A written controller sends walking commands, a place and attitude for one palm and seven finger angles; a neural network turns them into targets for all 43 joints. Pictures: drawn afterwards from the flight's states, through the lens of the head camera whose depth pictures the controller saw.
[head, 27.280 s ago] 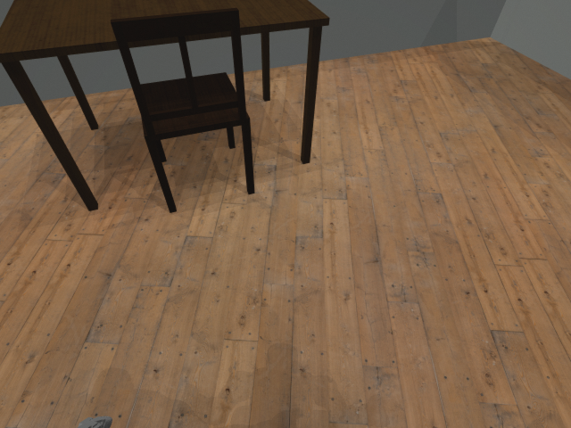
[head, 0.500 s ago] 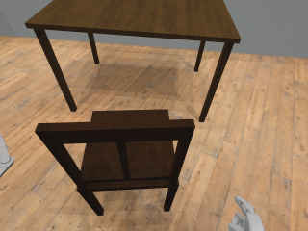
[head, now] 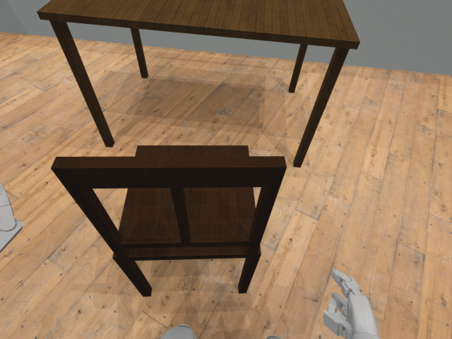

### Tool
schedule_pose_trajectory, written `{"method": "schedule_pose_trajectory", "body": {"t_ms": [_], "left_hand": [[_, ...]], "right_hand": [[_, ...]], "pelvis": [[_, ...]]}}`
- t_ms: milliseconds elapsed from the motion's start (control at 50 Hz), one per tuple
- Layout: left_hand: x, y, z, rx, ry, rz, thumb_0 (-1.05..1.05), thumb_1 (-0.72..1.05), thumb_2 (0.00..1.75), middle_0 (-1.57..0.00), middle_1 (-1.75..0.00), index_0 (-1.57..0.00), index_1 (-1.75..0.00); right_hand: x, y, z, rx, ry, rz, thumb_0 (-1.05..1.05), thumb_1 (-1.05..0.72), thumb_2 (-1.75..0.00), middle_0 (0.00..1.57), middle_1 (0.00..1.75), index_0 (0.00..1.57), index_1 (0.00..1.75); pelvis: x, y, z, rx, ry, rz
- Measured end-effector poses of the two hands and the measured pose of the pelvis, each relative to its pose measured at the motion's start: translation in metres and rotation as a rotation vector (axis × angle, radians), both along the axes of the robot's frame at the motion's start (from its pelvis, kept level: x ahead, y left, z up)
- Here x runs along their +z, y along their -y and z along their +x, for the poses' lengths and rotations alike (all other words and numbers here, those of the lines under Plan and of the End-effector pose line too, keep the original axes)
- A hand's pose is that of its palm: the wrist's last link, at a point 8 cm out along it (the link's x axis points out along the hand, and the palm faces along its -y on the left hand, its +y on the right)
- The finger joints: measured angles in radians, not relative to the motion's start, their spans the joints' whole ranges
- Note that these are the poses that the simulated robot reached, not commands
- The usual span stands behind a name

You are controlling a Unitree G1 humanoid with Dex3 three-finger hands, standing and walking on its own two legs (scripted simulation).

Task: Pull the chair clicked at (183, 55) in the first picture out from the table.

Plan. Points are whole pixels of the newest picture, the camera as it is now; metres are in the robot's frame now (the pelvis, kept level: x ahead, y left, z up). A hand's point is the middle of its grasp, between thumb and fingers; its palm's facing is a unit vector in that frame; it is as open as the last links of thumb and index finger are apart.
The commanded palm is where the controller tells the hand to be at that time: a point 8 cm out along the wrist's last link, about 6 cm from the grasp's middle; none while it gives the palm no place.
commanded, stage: step back with the hand held close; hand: left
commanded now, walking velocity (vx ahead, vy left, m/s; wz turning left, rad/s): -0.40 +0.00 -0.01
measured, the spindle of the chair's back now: (181, 215) +0.38 +0.13 -0.09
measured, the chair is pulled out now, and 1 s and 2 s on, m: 0.62 0.62 0.62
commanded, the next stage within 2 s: stop stepping back and stand still in 0.50 s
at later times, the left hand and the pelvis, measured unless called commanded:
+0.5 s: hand (6, 302) +0.13 +0.23 +0.19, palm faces +0.40 -0.78 -0.49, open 7.4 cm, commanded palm +0.06 +0.27 +0.20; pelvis -0.08 -0.03 +0.01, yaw +0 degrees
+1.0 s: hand out of the picture +0.01 +0.24 +0.19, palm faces +0.53 -0.74 -0.42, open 7.4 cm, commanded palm -0.04 +0.26 +0.20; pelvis -0.17 -0.04 +0.02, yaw +3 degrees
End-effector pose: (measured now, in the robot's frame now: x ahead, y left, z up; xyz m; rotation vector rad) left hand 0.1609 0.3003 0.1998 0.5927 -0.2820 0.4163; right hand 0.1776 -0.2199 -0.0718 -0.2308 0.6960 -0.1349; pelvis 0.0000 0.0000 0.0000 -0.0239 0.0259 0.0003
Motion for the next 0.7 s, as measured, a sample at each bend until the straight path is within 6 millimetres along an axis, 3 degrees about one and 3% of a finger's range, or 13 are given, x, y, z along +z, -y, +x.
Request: {"method": "schedule_pose_trajectory", "body": {"t_ms": [100,300,420,560,700], "left_hand": [[0.004,0.016,-0.011,-0.044,0.013,-0.015,0.01,0.88,0.90,-0.21,-0.31,-0.22,-0.30],[0.001,-0.014,-0.047,0.029,-0.033,-0.005,0.01,0.88,0.90,-0.21,-0.31,-0.22,-0.30],[0.006,0.013,-0.066,-0.009,-0.012,-0.029,0.01,0.89,0.90,-0.21,-0.30,-0.21,-0.30],[0.009,0.050,-0.088,-0.100,-0.043,0.001,0.01,0.88,0.90,-0.21,-0.30,-0.22,-0.30],[-0.002,0.038,-0.126,-0.059,-0.100,-0.005,0.01,0.88,0.90,-0.22,-0.31,-0.22,-0.30]], "right_hand": [[-0.001,0.009,-0.010,-0.003,-0.029,-0.001,0.01,-0.91,-0.90,0.21,0.30,0.20,0.30],[0.011,0.009,-0.049,-0.027,-0.053,-0.035,0.02,-0.91,-0.90,0.21,0.30,0.20,0.30],[0.008,0.010,-0.071,0.023,-0.034,0.012,0.01,-0.91,-0.90,0.21,0.30,0.20,0.30],[0.004,0.037,-0.106,-0.016,-0.035,0.046,0.01,-0.91,-0.90,0.21,0.30,0.20,0.30],[0.017,0.062,-0.153,-0.095,-0.046,-0.043,0.02,-0.91,-0.90,0.21,0.30,0.20,0.30]], "pelvis": [[0.003,0.003,-0.010,0.017,-0.008,0.014],[0.011,-0.001,-0.036,0.036,-0.012,0.002],[0.012,0.014,-0.058,0.005,-0.006,-0.005],[0.013,0.034,-0.098,-0.011,-0.009,-0.001],[0.014,0.032,-0.128,0.014,-0.023,0.010]]}}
